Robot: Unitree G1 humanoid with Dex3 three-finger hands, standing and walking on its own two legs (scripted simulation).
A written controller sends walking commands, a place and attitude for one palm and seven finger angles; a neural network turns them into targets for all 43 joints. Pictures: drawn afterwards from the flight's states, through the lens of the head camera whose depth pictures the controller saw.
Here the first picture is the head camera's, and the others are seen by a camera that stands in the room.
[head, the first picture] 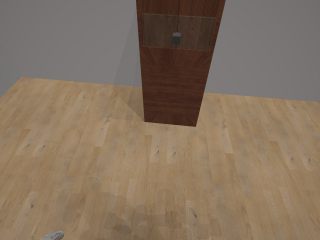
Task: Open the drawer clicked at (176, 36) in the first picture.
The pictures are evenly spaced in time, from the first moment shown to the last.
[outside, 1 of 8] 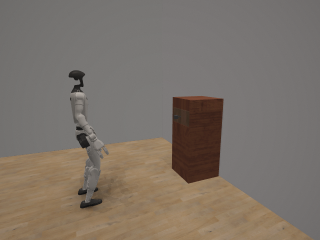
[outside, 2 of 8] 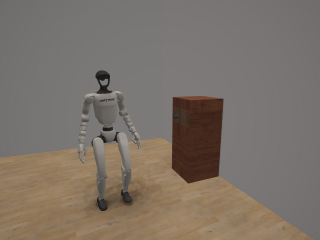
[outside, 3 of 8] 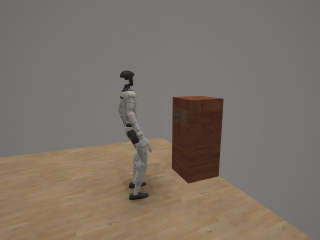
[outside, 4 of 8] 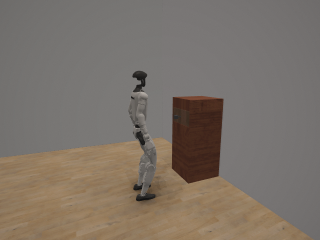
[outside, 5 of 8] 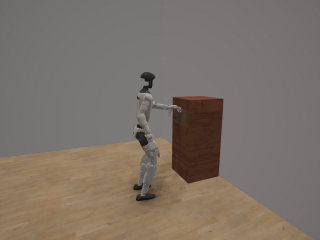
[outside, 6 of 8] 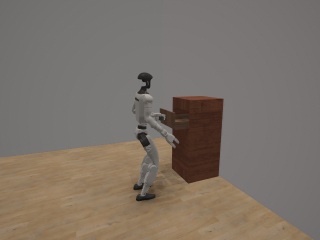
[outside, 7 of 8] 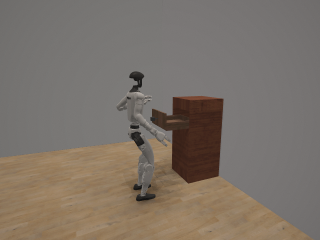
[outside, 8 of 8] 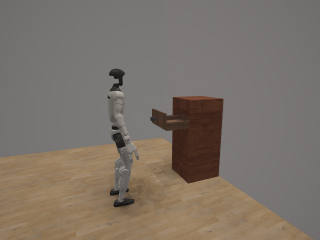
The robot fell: no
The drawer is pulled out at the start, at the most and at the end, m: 0.00 0.30 0.30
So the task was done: yes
